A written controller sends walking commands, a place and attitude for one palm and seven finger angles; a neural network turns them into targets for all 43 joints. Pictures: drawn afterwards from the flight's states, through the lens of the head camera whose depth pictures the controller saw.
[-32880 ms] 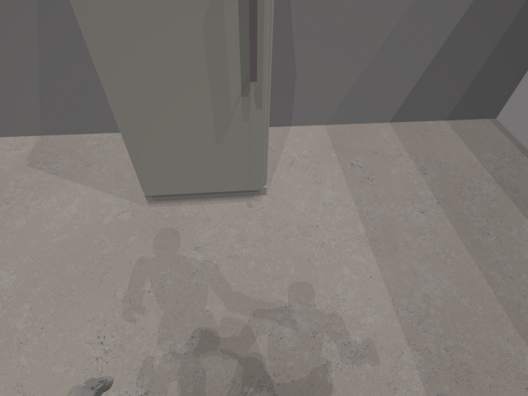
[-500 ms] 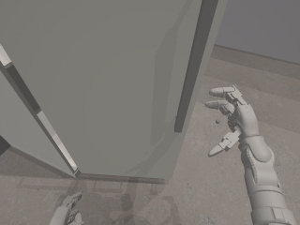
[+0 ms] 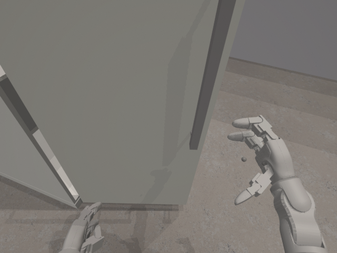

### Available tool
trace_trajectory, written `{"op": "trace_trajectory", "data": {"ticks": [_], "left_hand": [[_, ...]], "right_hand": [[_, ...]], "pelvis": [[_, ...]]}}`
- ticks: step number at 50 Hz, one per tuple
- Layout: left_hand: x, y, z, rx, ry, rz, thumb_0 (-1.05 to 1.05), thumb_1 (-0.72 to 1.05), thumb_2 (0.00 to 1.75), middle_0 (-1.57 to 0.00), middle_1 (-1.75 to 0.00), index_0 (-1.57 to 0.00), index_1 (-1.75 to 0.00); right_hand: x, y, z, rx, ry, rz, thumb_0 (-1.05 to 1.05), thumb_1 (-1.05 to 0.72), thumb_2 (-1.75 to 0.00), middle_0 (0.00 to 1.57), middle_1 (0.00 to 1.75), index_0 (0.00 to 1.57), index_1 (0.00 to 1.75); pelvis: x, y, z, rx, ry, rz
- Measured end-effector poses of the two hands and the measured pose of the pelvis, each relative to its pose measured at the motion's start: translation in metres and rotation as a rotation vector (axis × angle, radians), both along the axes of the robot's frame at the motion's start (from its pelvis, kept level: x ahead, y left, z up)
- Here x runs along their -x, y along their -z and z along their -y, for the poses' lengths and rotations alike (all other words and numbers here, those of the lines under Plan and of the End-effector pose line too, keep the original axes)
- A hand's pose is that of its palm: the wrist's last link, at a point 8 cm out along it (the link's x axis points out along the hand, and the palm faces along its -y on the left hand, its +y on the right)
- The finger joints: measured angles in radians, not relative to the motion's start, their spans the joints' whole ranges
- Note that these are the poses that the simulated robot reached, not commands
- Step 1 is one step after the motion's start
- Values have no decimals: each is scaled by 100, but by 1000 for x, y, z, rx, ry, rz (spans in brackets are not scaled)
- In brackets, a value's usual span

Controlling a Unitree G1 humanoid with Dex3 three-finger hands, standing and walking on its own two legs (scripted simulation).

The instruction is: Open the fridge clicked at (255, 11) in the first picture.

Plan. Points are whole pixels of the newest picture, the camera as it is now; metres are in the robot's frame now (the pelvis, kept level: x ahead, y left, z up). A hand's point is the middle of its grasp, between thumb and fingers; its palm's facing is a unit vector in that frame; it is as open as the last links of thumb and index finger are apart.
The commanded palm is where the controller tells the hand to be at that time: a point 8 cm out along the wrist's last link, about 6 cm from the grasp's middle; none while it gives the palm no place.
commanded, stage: draw the hand back to the body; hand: right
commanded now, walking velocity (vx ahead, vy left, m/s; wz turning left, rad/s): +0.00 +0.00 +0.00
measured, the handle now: (205, 81) +0.48 -0.06 +0.19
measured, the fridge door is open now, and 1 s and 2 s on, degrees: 70 70 70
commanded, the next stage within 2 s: step back with the hand held close in 1.62 s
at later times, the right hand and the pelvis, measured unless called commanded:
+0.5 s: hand (275, 166) +0.26 -0.18 +0.16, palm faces +0.11 +0.99 -0.02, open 14.6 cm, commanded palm +0.22 -0.23 +0.16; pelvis +0.01 -0.01 +0.01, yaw -1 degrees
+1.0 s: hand (326, 180) +0.23 -0.25 +0.17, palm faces +0.35 +0.88 -0.33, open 11.2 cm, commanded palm +0.17 -0.29 +0.18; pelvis +0.01 -0.02 +0.02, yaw +0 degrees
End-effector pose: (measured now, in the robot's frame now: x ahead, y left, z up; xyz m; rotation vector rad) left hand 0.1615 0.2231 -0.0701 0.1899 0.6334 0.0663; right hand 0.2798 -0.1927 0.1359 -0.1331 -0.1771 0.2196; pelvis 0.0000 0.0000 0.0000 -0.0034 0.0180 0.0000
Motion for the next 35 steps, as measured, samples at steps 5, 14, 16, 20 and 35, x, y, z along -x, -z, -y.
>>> {"op": "trace_trajectory", "data": {"ticks": [5, 14, 16, 20, 35], "left_hand": [[1, 3, -1, -3, -6, -10, 2, 90, 90, -21, -30, -20, -30], [-19, -7, 12, 13, 26, 37, 2, 90, 90, -20, -30, -20, -30], [-25, -10, 16, 14, 39, 55, 2, 90, 90, -20, -30, -20, -30], [-35, -17, 23, 9, 48, 80, 2, 90, 90, -21, -30, -20, -30], [-34, -27, 26, -35, 62, 70, 2, 90, 90, -21, -30, -20, -30]], "right_hand": [[5, 1, 8, -75, 53, -30, -2, 55, -20, 26, 115, 26, 115], [27, -10, 28, -129, 355, -98, -2, 55, -20, 25, 115, 25, 115], [33, -15, 25, -108, 336, -86, -2, 55, -20, 25, 115, 25, 115], [40, -20, 26, -116, 291, -94, -2, 55, -20, 25, 115, 25, 115], [76, -33, 70, 82, 477, -46, -2, 36, -29, 25, 104, 25, 104]], "pelvis": [[0, 0, 1, -3, 4, 6], [-8, -6, 5, -6, 10, 18], [-9, -6, 6, -7, 13, 26], [-9, -7, 6, -8, 14, 42], [-7, -15, 8, -13, 14, 90]]}}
